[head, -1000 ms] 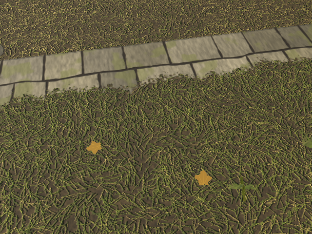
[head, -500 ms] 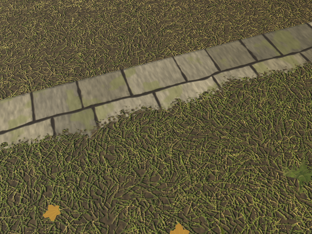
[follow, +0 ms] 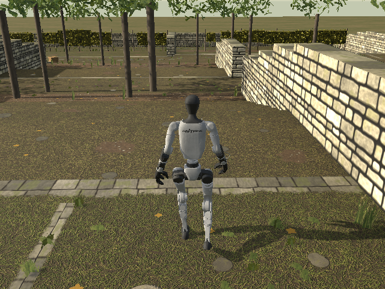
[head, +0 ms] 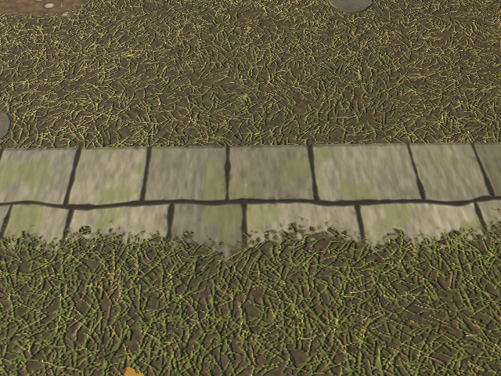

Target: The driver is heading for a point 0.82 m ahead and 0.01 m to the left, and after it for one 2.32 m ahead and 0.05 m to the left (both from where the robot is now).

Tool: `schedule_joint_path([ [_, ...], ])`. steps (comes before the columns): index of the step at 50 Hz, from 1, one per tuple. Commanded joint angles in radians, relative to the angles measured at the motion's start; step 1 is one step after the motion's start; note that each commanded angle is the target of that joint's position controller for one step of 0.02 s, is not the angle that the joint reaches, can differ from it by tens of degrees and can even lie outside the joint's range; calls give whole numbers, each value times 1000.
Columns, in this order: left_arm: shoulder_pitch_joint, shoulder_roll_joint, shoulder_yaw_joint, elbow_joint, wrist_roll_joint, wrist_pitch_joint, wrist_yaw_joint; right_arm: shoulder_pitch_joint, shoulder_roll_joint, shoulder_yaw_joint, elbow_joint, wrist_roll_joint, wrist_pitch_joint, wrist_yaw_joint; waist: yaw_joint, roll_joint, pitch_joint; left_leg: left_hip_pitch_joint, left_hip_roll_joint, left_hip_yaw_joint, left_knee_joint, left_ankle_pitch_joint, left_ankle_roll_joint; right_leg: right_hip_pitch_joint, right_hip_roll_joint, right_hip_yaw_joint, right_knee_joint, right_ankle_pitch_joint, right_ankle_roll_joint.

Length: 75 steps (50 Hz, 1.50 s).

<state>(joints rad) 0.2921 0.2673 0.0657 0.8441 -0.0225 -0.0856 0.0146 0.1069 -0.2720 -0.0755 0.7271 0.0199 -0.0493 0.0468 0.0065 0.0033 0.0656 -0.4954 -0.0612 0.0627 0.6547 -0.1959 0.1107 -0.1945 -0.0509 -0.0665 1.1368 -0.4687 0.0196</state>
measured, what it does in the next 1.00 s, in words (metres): walks ahead: right foot, then left foot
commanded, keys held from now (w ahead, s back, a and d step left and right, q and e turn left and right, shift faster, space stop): w+q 0.26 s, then w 0.50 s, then w+e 0.24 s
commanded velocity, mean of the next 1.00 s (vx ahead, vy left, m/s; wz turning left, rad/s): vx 0.50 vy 0.00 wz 0.22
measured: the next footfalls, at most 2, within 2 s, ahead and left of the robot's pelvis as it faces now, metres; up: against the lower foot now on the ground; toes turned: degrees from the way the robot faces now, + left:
right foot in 0.42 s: +0.43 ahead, -0.10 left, +0.00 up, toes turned +15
left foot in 0.92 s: +0.62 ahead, +0.21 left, +0.00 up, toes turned +13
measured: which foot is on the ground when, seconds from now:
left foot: down 0.00-0.44, up 0.46-0.90, down 0.92-1.00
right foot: up 0.00-0.40, down 0.42-0.94, up 0.96-1.00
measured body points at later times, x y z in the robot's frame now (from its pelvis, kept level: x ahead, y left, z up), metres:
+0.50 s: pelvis +0.29 -0.03 +0.01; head +0.31 -0.02 +0.46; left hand +0.42 +0.26 -0.07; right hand +0.42 -0.29 -0.11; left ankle +0.12 +0.06 -0.64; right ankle +0.39 -0.11 -0.71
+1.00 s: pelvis +0.53 +0.08 +0.01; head +0.56 +0.10 +0.46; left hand +0.48 +0.35 -0.12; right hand +0.80 -0.11 -0.05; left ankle +0.58 +0.20 -0.71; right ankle +0.43 -0.09 -0.64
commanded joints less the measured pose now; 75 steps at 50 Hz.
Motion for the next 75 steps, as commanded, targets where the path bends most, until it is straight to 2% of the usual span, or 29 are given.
schedule_joint_path([
  [1,-102,116,11,-163,-20,-81,-11,206,-143,-42,-20,-1,-23,-8,-72,-10,-202,642,318,-601,-364,52,242,-603,-17,174,207,66,-46],
  [3,-80,134,27,-149,24,-61,-1,108,-92,-24,-54,-9,-28,-14,-3,-5,-141,427,252,-462,-391,216,207,-467,-68,170,75,129,-33],
  [7,-109,90,18,-178,41,-22,2,136,-144,-37,-57,-5,-33,-35,12,6,-100,278,204,-358,-430,374,202,-429,-59,127,-118,225,26],
  [12,-296,53,-3,-225,31,-27,-11,205,-155,-39,-44,6,-14,-56,-63,77,-82,237,126,-300,-391,242,119,-352,23,103,-496,524,42],
  [16,-353,85,4,-244,19,-45,-35,265,-140,-32,-21,7,-5,-60,-93,99,-84,342,186,-387,-323,153,104,-331,39,119,-616,537,16],
  [20,-214,132,31,-217,25,-65,-38,237,-132,-28,-24,-2,-1,-61,-5,135,-117,413,187,-423,-171,355,61,-149,61,83,-705,431,-68],
  [21,-87,170,44,-199,39,-69,-32,220,-95,-13,-39,-10,-4,-56,57,103,-225,349,138,-375,16,370,29,65,-24,156,-675,455,-125],
  [22,63,253,66,-177,54,-67,-27,318,-43,5,-51,-8,-13,-57,63,-93,-384,62,16,-267,357,122,-40,438,-229,470,-666,412,-263],
  [23,142,238,69,-125,29,-54,-40,387,-46,14,-40,13,-22,-57,60,-331,-424,-189,-43,-229,593,-373,-77,560,-358,831,-802,165,-361],
  [24,103,158,45,-136,7,-49,-40,308,-133,-4,-43,22,-25,-55,80,-192,-277,-297,15,-272,679,-335,-73,465,-333,799,-840,-8,-322],
  [26,-3,105,22,-148,21,-31,-36,144,-129,-2,-83,-3,-28,-50,54,-48,-90,-292,95,-197,621,-187,-71,205,-246,550,-883,114,-266],
  [27,-32,87,13,-149,28,-31,-36,132,-118,-6,-86,-15,-28,-48,27,-50,-67,-251,131,-188,552,-140,-72,130,-211,484,-905,205,-254],
  [30,-34,93,11,-132,23,-37,-38,167,-67,4,-77,-11,-20,-43,-6,-98,-76,-168,158,-143,438,-98,-89,43,-160,356,-955,378,-257],
  [35,11,152,24,-93,10,-25,-26,20,-27,26,-112,-17,-29,-40,35,-74,-61,-149,160,-100,122,128,-114,43,-135,215,-987,508,-242],
  [42,114,178,25,-33,-8,8,-21,-141,-54,18,-167,0,-52,-12,72,-87,-21,-56,99,-88,-126,162,-93,130,-177,248,-906,495,-207],
  [45,84,183,24,-34,-5,20,-13,49,-123,-18,-116,-9,-63,-19,-46,-83,-123,260,66,-62,-209,128,-46,95,-130,228,-703,675,-156],
  [46,64,134,5,-56,10,15,-14,217,-182,-40,-89,-26,-63,-31,-126,-37,-254,531,189,-170,-168,153,9,-49,-72,184,-458,576,-116],
  [47,167,32,-26,-80,12,-1,-13,325,-274,-62,-74,-43,-50,-39,-117,201,-410,904,451,-545,-192,50,141,-428,64,83,-80,175,-40],
  [48,169,79,-17,-71,-6,-13,-13,355,-209,-46,-63,-36,-43,-37,-131,251,-449,883,494,-752,-300,-84,174,-549,66,189,86,-112,-36],
  [49,98,151,7,-86,-25,-11,-14,302,-157,-28,-58,-24,-42,-37,-123,172,-297,764,460,-622,-326,-137,134,-613,17,202,151,-45,-39],
  [53,46,102,14,-96,-7,31,-13,103,-66,-2,-48,-30,-60,-27,-9,132,-86,364,331,-274,-472,36,77,-473,-82,171,44,176,-29],
  [60,-73,53,6,-148,1,50,-29,120,-121,-26,17,-34,-70,-49,-11,56,-33,370,312,-10,-521,261,69,-513,-79,159,-214,459,-10],
  [67,-275,53,-3,-246,2,48,-71,201,-186,-47,70,-4,-32,-58,-77,41,29,540,363,91,-468,309,31,-513,-51,51,-466,420,-69],
  [69,-257,77,10,-262,4,52,-77,191,-213,-54,73,4,-18,-61,-47,68,-5,580,366,123,-365,576,9,-431,-1,-3,-486,317,-106],
  [71,-70,138,47,-225,2,56,-71,167,-231,-58,67,12,-2,-67,69,77,-120,550,328,170,-80,851,-26,-162,94,-63,-539,288,-159],
  [72,104,209,85,-177,0,62,-55,178,-205,-45,60,4,-3,-72,147,34,-213,382,286,183,176,727,-68,132,105,-7,-576,340,-200],
  [73,140,338,110,-169,-8,65,-36,258,-70,-2,10,-46,-20,-63,71,-245,-282,-59,145,162,559,-103,-136,485,-165,468,-607,332,-346],
  [74,152,320,94,-210,-2,46,-44,226,-77,12,-16,-25,-63,-50,84,-221,-468,-251,22,-92,746,-426,-145,623,-300,921,-802,148,-477],
  [75,138,242,71,-199,7,32,-52,93,-158,-10,-42,20,-86,-40,127,-103,-361,-352,79,-153,761,-334,-120,567,-272,799,-847,175,-403],
])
